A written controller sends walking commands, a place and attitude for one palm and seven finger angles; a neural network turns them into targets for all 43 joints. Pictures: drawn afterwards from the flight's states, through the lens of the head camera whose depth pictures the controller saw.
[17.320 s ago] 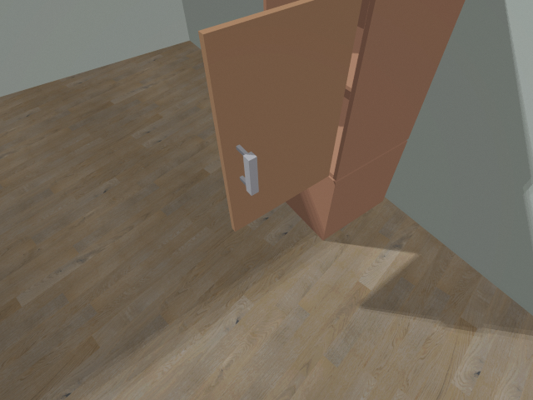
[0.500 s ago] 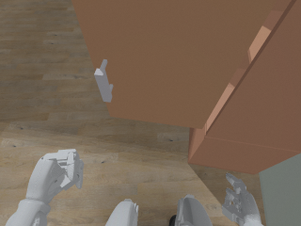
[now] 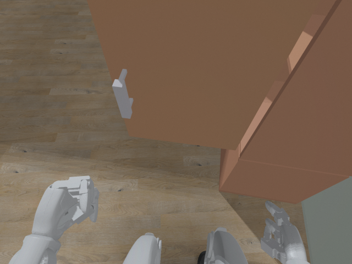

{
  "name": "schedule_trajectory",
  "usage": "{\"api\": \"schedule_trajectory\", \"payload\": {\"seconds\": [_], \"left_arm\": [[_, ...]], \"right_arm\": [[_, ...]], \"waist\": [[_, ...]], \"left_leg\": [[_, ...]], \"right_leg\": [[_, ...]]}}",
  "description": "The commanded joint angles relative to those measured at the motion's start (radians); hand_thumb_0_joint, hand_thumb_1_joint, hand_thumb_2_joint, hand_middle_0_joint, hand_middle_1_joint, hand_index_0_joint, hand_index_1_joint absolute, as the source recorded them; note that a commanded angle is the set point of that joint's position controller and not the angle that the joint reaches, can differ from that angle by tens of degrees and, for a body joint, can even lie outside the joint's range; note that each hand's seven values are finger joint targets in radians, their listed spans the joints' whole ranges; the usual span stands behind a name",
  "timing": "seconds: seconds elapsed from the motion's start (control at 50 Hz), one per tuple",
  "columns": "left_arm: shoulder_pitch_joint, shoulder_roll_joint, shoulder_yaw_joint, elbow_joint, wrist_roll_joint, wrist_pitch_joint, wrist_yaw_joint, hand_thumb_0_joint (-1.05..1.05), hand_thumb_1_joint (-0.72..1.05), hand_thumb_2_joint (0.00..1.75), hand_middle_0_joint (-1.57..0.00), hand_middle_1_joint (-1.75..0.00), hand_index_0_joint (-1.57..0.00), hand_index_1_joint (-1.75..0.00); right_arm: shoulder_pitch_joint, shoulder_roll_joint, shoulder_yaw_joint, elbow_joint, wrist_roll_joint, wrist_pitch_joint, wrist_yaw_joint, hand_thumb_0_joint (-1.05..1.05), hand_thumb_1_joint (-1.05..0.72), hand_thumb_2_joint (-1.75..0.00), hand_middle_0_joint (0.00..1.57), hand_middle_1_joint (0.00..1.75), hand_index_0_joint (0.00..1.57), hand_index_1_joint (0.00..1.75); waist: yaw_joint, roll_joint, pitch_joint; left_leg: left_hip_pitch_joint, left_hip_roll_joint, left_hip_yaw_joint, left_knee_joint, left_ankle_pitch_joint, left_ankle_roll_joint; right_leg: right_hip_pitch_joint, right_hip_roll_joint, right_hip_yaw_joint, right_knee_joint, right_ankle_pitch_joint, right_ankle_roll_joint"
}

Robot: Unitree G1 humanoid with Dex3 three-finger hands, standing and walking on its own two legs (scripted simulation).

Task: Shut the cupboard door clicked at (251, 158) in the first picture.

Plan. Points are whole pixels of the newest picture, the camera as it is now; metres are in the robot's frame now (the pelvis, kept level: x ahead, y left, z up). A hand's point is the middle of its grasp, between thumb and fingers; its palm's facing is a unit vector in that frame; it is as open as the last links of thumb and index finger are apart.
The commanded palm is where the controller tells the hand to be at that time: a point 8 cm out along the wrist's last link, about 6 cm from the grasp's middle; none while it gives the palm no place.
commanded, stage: bring the fist close to the handle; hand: left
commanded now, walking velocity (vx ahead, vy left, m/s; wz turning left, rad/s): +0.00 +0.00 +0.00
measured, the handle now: (125, 94) +0.51 +0.17 +0.04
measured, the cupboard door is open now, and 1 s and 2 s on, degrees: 91 91 84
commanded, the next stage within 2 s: push the door shut along its arc in 1.34 s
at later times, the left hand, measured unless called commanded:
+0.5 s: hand (113, 165) +0.31 +0.16 +0.04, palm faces -0.12 -0.99 -0.03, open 3.1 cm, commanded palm +0.31 +0.21 +0.05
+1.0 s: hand (134, 126) +0.41 +0.13 +0.04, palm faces -0.11 -0.99 -0.03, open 3.1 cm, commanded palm +0.39 +0.19 +0.05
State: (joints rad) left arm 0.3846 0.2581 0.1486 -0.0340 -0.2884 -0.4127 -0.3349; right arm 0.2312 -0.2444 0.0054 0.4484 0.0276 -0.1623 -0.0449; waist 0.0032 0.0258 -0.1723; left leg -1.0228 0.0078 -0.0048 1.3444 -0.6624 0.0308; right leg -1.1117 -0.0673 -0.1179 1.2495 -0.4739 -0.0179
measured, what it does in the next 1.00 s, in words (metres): stands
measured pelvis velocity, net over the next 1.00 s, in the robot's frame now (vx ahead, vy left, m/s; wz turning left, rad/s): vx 0.00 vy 0.00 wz -0.01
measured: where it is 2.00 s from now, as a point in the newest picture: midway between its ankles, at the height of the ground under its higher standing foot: outside the picture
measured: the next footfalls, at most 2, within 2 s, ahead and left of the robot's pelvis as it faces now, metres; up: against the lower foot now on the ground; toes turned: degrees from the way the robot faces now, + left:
none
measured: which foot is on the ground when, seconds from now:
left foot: down 0.00-1.00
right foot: down 0.00-1.00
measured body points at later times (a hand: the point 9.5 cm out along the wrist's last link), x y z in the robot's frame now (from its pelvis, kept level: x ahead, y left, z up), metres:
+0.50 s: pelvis +0.00 +0.00 +0.01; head +0.10 +0.01 +0.45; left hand +0.31 +0.21 +0.05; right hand +0.16 -0.25 -0.08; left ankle -0.01 +0.10 -0.62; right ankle +0.07 -0.12 -0.62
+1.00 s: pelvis +0.00 +0.00 +0.01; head +0.12 +0.00 +0.44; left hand +0.41 +0.19 +0.05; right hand +0.11 -0.26 -0.10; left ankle -0.01 +0.10 -0.62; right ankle +0.07 -0.12 -0.62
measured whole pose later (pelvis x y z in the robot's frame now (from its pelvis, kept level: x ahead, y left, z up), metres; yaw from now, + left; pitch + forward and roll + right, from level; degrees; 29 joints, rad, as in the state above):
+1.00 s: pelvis +0.00 +0.00 +0.01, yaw +0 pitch +23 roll -1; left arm -0.43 0.23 0.15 0.66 -0.15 -0.44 -0.19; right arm 0.27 -0.25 0.00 0.58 0.01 -0.07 -0.02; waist -0.07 0.02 -0.15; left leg -1.04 0.00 0.02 1.26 -0.62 0.03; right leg -1.15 -0.07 -0.09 1.19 -0.44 -0.01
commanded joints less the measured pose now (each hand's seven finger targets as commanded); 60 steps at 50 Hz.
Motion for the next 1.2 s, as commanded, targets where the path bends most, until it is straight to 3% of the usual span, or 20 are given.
{"api": "schedule_trajectory", "payload": {"seconds": [0.0, 0.16, 0.32, 0.44, 0.46, 0.52, 0.56, 0.64, 0.66, 0.68, 0.76, 0.82, 0.86, 0.9, 0.96, 1.0, 1.04, 1.08, 1.12, 1.18], "left_arm": [[-0.167, 0.085, 0.015, -0.192, -0.006, -0.067, 0.018, 0.0, 0.9, 0.9, -1.3, -1.5, -1.3, -1.5], [-0.252, 0.135, 0.067, -0.113, 0.015, -0.011, 0.05, 0.0, 0.9, 0.9, -1.3, -1.5, -1.3, -1.5], [-0.416, 0.083, 0.021, -0.025, 0.03, -0.018, 0.07, 0.0, 0.9, 0.9, -1.3, -1.5, -1.3, -1.5], [-0.557, 0.097, 0.033, 0.092, 0.047, -0.031, 0.083, 0.0, 0.9, 0.9, -1.3, -1.5, -1.3, -1.5], [-0.596, 0.121, 0.051, 0.103, 0.049, -0.035, 0.086, 0.0, 0.9, 0.9, -1.3, -1.5, -1.3, -1.5], [-0.693, 0.092, 0.022, 0.137, 0.057, -0.042, 0.095, 0.0, 0.9, 0.9, -1.3, -1.5, -1.3, -1.5], [-0.715, 0.135, 0.069, 0.186, 0.059, -0.046, 0.103, 0.0, 0.9, 0.9, -1.3, -1.5, -1.3, -1.5], [-0.827, 0.102, 0.041, 0.264, 0.068, -0.052, 0.105, 0.0, 0.9, 0.9, -1.3, -1.5, -1.3, -1.5], [-0.833, 0.131, 0.068, 0.283, 0.07, -0.053, 0.107, 0.0, 0.9, 0.9, -1.3, -1.5, -1.3, -1.5], [-0.863, 0.104, 0.043, 0.291, 0.073, -0.055, 0.107, 0.0, 0.9, 0.9, -1.3, -1.5, -1.3, -1.5], [-0.911, 0.115, 0.057, 0.361, 0.079, -0.061, 0.112, 0.0, 0.9, 0.9, -1.3, -1.5, -1.3, -1.5], [-1.001, 0.079, 0.022, 0.402, 0.095, -0.07, 0.124, 0.0, 0.9, 0.9, -1.3, -1.5, -1.3, -1.5], [-1.045, 0.115, 0.05, 0.443, 0.103, -0.078, 0.138, 0.0, 0.9, 0.9, -1.3, -1.5, -1.3, -1.5], [-1.122, 0.095, 0.037, 0.475, 0.114, -0.09, 0.15, 0.0, 0.9, 0.9, -1.3, -1.5, -1.3, -1.5], [-1.109, 0.139, 0.083, 0.524, 0.121, -0.105, 0.161, 0.0, 0.9, 0.9, -1.3, -1.5, -1.3, -1.5], [-1.065, 0.114, 0.074, 0.516, 0.12, -0.113, 0.159, 0.0, 0.9, 0.9, -1.3, -1.5, -1.3, -1.5], [-1.043, 0.13, 0.089, 0.535, 0.12, -0.113, 0.159, 0.0, 0.9, 0.9, -1.3, -1.5, -1.3, -1.5], [-1.06, 0.12, 0.081, 0.544, 0.12, -0.114, 0.158, 0.0, 0.9, 0.9, -1.3, -1.5, -1.3, -1.5], [-1.056, 0.152, 0.111, 0.537, 0.119, -0.123, 0.16, 0.0, 0.9, 0.9, -1.3, -1.5, -1.3, -1.5], [-1.098, 0.121, 0.075, 0.506, 0.116, -0.145, 0.153, 0.0, 0.9, 0.9, -1.3, -1.5, -1.3, -1.5]], "right_arm": [[-0.013, -0.151, -0.054, -0.134, -0.001, -0.061, -0.017, 0.0, -0.9, -0.9, 0.2, 0.3, 0.2, 0.3], [0.003, -0.152, -0.051, -0.126, 0.0, -0.041, -0.014, 0.0, -0.9, -0.9, 0.2, 0.3, 0.2, 0.3], [0.01, -0.148, -0.052, -0.095, -0.001, -0.027, -0.005, 0.0, -0.9, -0.9, 0.2, 0.3, 0.2, 0.3], [0.022, -0.155, -0.054, -0.066, -0.002, -0.013, -0.004, 0.0, -0.9, -0.9, 0.2, 0.3, 0.2, 0.3], [0.025, -0.16, -0.054, -0.061, -0.002, -0.01, -0.007, 0.0, -0.9, -0.9, 0.2, 0.3, 0.2, 0.3], [0.026, -0.156, -0.054, -0.044, -0.004, -0.006, -0.004, 0.0, -0.9, -0.9, 0.2, 0.3, 0.2, 0.3], [0.04, -0.162, -0.055, -0.034, -0.007, 0.001, -0.007, 0.0, -0.9, -0.9, 0.2, 0.3, 0.2, 0.3], [0.045, -0.157, -0.054, -0.012, -0.007, 0.012, -0.002, 0.0, -0.9, -0.9, 0.2, 0.3, 0.2, 0.3], [0.054, -0.164, -0.055, -0.012, -0.006, 0.016, -0.003, 0.0, -0.9, -0.9, 0.2, 0.3, 0.2, 0.3], [0.054, -0.158, -0.055, -0.009, -0.008, 0.018, -0.001, 0.0, -0.9, -0.9, 0.2, 0.3, 0.2, 0.3], [0.08, -0.162, -0.059, 0.004, -0.007, 0.033, 0.004, 0.0, -0.9, -0.9, 0.2, 0.3, 0.2, 0.3], [0.09, -0.158, -0.061, 0.021, -0.01, 0.043, 0.011, 0.0, -0.9, -0.9, 0.2, 0.3, 0.2, 0.3], [0.104, -0.165, -0.063, 0.028, -0.012, 0.05, 0.01, 0.0, -0.9, -0.9, 0.2, 0.3, 0.2, 0.3], [0.106, -0.159, -0.062, 0.041, -0.016, 0.057, 0.014, 0.0, -0.9, -0.9, 0.2, 0.3, 0.2, 0.3], [0.118, -0.166, -0.064, 0.038, -0.018, 0.066, 0.017, 0.0, -0.9, -0.9, 0.2, 0.3, 0.2, 0.3], [0.118, -0.158, -0.065, 0.031, -0.019, 0.076, 0.027, 0.0, -0.9, -0.9, 0.2, 0.3, 0.2, 0.3], [0.122, -0.158, -0.066, 0.032, -0.017, 0.087, 0.03, 0.0, -0.9, -0.9, 0.2, 0.3, 0.2, 0.3], [0.119, -0.156, -0.063, 0.028, -0.017, 0.093, 0.032, 0.0, -0.9, -0.9, 0.2, 0.3, 0.2, 0.3], [0.123, -0.158, -0.065, 0.028, -0.017, 0.098, 0.029, 0.0, -0.9, -0.9, 0.2, 0.3, 0.2, 0.3], [0.115, -0.152, -0.064, 0.03, -0.017, 0.094, 0.025, 0.0, -0.9, -0.9, 0.2, 0.3, 0.2, 0.3]], "waist": [[-0.044, 0.026, -0.211], [-0.013, 0.01, -0.286], [-0.036, 0.022, -0.3], [-0.05, -0.021, -0.288], [-0.046, -0.011, -0.293], [-0.056, 0.016, -0.312], [-0.046, -0.006, -0.34], [-0.065, 0.004, -0.344], [-0.056, -0.004, -0.355], [-0.064, 0.013, -0.371], [-0.067, -0.014, -0.384], [-0.083, 0.016, -0.381], [-0.088, -0.014, -0.378], [-0.098, 0.007, -0.387], [-0.078, 0.008, -0.415], [-0.064, 0.023, -0.454], [-0.068, -0.023, -0.438], [-0.074, -0.024, -0.407], [-0.068, -0.038, -0.419], [-0.081, -0.019, -0.414]], "left_leg": [[0.048, -0.025, -0.058, -0.237, 0.27, -0.022], [0.044, -0.03, -0.046, -0.253, 0.333, -0.024], [0.076, -0.026, -0.04, -0.264, 0.364, -0.025], [0.051, -0.026, -0.034, -0.27, 0.327, -0.019], [0.055, -0.025, -0.038, -0.272, 0.339, -0.02], [0.081, -0.025, -0.035, -0.278, 0.343, -0.021], [0.077, -0.025, -0.038, -0.279, 0.367, -0.022], [0.079, -0.024, -0.03, -0.279, 0.362, -0.021], [0.083, -0.022, -0.034, -0.281, 0.385, -0.022], [0.096, -0.024, -0.03, -0.279, 0.402, -0.023], [0.097, -0.02, -0.031, -0.277, 0.446, -0.024], [0.12, -0.017, -0.033, -0.281, 0.446, -0.029], [0.112, -0.016, -0.04, -0.279, 0.453, -0.029], [0.114, -0.018, -0.037, -0.281, 0.429, -0.029], [0.115, -0.021, -0.036, -0.286, 0.454, -0.03], [0.14, -0.019, -0.029, -0.292, 0.497, -0.034], [0.11, -0.016, -0.02, -0.292, 0.477, -0.028], [0.081, -0.021, -0.014, -0.296, 0.443, -0.023], [0.071, -0.022, -0.01, -0.299, 0.424, -0.021], [0.08, -0.024, -0.006, -0.299, 0.398, -0.018]], "right_leg": [[0.242, 0.058, 0.061, -0.138, 0.059, -0.014], [0.334, 0.053, 0.068, -0.142, 0.125, -0.017], [0.336, 0.045, 0.07, -0.154, 0.179, -0.011], [0.344, 0.041, 0.079, -0.171, 0.158, -0.009], [0.348, 0.045, 0.079, -0.165, 0.164, -0.014], [0.333, 0.04, 0.08, -0.168, 0.173, -0.011], [0.364, 0.043, 0.08, -0.16, 0.198, -0.014], [0.357, 0.038, 0.086, -0.169, 0.213, -0.008], [0.368, 0.042, 0.084, -0.161, 0.229, -0.014], [0.368, 0.039, 0.086, -0.161, 0.253, -0.011], [0.388, 0.042, 0.086, -0.157, 0.3, -0.012], [0.353, 0.038, 0.083, -0.16, 0.295, -0.01], [0.351, 0.044, 0.08, -0.156, 0.294, -0.012], [0.34, 0.04, 0.083, -0.158, 0.28, -0.009], [0.366, 0.044, 0.083, -0.152, 0.3, -0.014], [0.391, 0.042, 0.085, -0.152, 0.337, -0.013], [0.416, 0.043, 0.093, -0.163, 0.346, -0.009], [0.42, 0.044, 0.097, -0.17, 0.335, -0.007], [0.446, 0.043, 0.104, -0.176, 0.332, -0.008], [0.434, 0.041, 0.108, -0.185, 0.311, -0.006]]}}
